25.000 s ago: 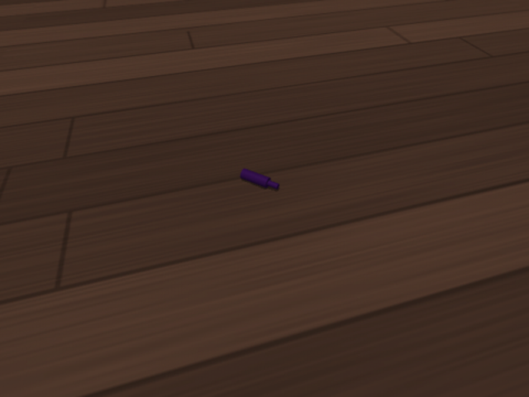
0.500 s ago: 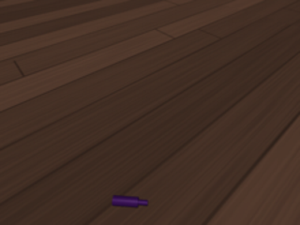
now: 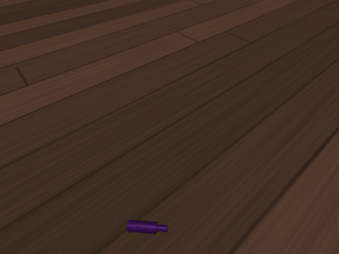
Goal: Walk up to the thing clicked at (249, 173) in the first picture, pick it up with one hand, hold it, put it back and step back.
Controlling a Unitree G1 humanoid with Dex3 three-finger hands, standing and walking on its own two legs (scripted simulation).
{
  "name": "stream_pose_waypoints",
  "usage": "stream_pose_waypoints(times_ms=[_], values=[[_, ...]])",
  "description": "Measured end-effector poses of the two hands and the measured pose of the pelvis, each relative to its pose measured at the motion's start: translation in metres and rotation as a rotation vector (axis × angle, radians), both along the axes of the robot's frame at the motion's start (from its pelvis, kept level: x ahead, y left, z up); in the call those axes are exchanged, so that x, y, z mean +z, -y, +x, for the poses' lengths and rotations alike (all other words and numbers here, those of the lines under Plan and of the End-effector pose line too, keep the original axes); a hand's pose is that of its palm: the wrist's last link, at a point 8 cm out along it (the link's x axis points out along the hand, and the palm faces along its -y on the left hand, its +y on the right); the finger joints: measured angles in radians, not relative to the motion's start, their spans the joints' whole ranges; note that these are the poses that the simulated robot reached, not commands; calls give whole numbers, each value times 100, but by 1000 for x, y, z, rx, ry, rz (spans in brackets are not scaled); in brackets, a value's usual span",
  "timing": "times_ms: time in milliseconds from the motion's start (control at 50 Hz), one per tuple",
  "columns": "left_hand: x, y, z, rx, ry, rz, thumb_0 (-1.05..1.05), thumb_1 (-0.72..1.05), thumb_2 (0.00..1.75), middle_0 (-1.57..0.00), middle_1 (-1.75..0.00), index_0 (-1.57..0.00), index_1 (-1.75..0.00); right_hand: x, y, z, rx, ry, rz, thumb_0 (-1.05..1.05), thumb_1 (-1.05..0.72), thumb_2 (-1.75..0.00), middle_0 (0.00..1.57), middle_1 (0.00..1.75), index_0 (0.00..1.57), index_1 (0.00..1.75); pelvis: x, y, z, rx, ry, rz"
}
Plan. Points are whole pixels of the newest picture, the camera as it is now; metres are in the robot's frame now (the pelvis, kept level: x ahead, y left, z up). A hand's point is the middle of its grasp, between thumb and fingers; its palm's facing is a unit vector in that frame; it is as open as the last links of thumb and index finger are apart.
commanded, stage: stand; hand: left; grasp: from above
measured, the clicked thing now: (147, 226) +0.43 +0.16 -0.75
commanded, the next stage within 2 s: rise first in 0.10 s
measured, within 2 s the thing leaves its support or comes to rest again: neither
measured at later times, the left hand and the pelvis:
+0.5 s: hand out of the picture +0.15 +0.25 -0.17, palm faces -0.04 -0.94 -0.35, open 10.0 cm; pelvis -0.01 +0.00 -0.02, yaw +0 degrees
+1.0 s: hand out of the picture +0.11 +0.26 -0.23, palm faces -0.16 -0.89 -0.44, open 14.1 cm; pelvis -0.02 +0.00 -0.09, yaw +0 degrees
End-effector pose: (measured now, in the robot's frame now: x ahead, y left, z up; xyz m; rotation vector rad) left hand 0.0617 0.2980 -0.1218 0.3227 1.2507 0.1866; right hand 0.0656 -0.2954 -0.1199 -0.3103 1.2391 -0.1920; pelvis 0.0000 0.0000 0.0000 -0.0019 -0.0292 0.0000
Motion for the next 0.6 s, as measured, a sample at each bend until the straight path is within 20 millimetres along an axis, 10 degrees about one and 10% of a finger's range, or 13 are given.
stream_pose_waypoints(times_ms=[300, 440, 600], values=[[-1, 5, 25, 38, 102, -10, 1, 83, 92, -19, -37, -19, -38, 2, -9, 10, 1, 101, 5, 1, -91, -91, 20, 30, 20, 30, -4, 1, -7, 12, -40, 0], [-13, 4, 75, -22, 145, -12, 1, 50, 96, -11, -70, -12, -70, -6, -29, 7, -19, 159, 40, 1, -91, -90, 20, 30, 20, 30, -18, 5, -16, 2, -127, -3], [-25, 4, 75, -76, 88, 28, 1, -4, 100, -5, -96, -6, -96, -14, -37, 6, -35, 207, 64, 1, -88, -90, 20, 30, 20, 30, -30, 1, -14, -3, -177, -10]])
